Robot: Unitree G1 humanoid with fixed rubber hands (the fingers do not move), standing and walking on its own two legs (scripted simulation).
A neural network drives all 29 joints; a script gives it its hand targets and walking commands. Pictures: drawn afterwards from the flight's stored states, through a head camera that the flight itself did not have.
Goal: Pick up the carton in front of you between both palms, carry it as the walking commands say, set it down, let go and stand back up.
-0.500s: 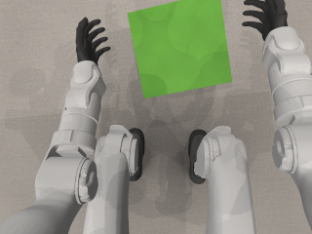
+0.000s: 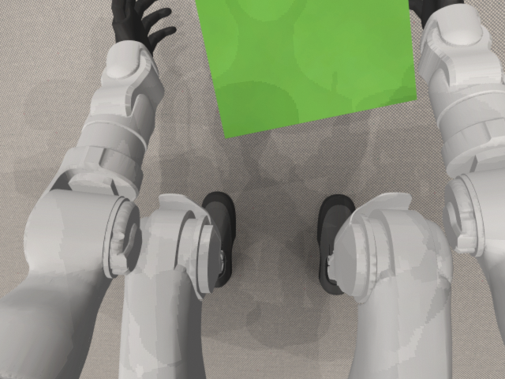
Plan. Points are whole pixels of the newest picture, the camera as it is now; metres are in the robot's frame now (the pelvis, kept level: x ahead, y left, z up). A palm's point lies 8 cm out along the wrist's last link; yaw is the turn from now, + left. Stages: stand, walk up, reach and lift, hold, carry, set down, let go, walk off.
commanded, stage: reach and lift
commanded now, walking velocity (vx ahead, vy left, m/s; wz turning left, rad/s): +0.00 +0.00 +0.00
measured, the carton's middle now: (297, 49) +0.50 -0.06 -0.25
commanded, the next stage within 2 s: none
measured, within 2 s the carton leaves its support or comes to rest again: leaves its support in 0.60 s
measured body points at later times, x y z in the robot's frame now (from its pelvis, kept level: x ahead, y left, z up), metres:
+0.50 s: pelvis +0.00 +0.00 +0.01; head +0.35 -0.06 +0.27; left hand +0.53 +0.11 -0.17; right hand +0.54 -0.20 -0.18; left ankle +0.13 +0.13 -0.34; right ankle +0.11 -0.12 -0.34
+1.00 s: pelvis +0.00 +0.01 +0.06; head +0.26 -0.05 +0.42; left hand +0.51 +0.09 -0.02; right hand +0.50 -0.21 -0.02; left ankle +0.13 +0.13 -0.34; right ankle +0.11 -0.12 -0.34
